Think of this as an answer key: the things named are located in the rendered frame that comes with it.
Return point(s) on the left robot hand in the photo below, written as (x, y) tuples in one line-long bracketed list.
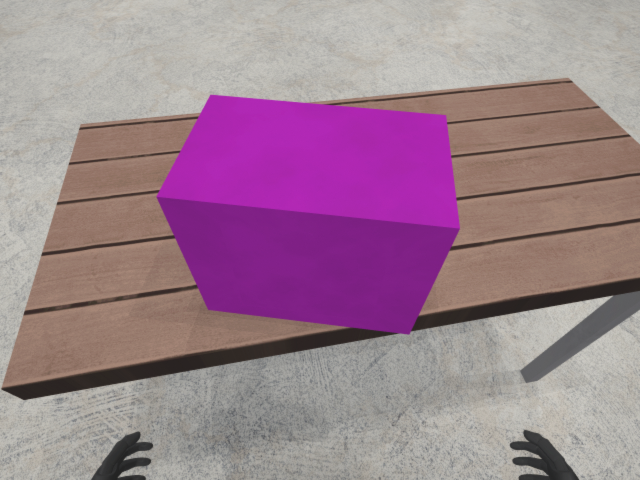
[(114, 464)]

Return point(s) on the table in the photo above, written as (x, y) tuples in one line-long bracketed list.
[(548, 195)]

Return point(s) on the right robot hand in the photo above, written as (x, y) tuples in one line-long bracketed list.
[(552, 462)]

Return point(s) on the carton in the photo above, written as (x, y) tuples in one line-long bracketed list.
[(317, 213)]

